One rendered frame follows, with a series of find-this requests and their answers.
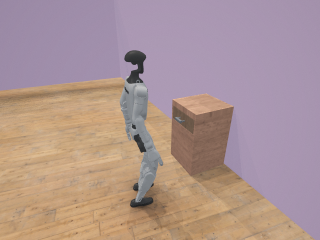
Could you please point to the handle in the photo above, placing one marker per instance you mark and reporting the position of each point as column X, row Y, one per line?
column 178, row 119

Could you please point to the drawer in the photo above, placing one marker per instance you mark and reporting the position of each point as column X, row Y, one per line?
column 188, row 123

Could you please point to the right robot forearm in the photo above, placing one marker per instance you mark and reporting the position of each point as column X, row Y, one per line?
column 141, row 130

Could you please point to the right robot hand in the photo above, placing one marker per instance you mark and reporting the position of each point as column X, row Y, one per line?
column 154, row 155

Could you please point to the humanoid robot torso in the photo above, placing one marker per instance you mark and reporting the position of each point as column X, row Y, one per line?
column 129, row 94

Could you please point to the robot left upper arm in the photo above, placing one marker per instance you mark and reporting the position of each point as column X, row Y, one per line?
column 123, row 97

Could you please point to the cabinet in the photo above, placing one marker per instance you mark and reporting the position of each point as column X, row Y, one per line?
column 206, row 147

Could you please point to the left robot hand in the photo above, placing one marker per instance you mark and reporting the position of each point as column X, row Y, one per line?
column 128, row 131

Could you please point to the right robot shin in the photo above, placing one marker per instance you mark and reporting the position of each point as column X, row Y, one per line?
column 144, row 185

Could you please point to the left robot forearm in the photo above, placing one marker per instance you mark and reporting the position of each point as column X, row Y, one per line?
column 124, row 110

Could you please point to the robot right upper arm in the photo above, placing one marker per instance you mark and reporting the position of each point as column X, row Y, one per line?
column 140, row 95

